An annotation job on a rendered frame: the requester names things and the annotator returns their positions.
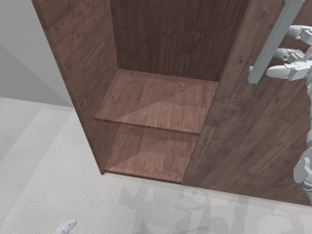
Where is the right robot upper arm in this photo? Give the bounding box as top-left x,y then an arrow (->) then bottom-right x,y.
293,147 -> 312,207

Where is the robot right hand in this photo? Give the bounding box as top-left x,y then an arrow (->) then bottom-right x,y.
266,25 -> 312,82

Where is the robot left hand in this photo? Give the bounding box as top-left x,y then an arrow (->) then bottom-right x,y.
54,218 -> 77,234

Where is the wardrobe door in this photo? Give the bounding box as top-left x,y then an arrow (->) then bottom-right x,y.
181,0 -> 312,207

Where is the handle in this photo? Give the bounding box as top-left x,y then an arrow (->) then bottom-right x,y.
248,0 -> 305,84

